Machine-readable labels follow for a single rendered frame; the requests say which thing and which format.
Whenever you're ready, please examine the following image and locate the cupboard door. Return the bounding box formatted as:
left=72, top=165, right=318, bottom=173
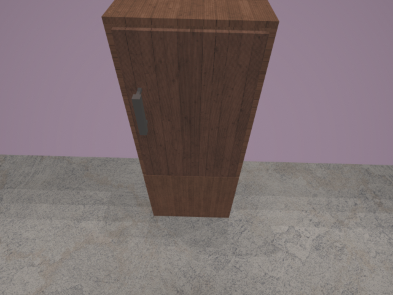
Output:
left=111, top=27, right=269, bottom=178

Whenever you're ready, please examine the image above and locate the handle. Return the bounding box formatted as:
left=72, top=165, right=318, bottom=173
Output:
left=131, top=88, right=148, bottom=135

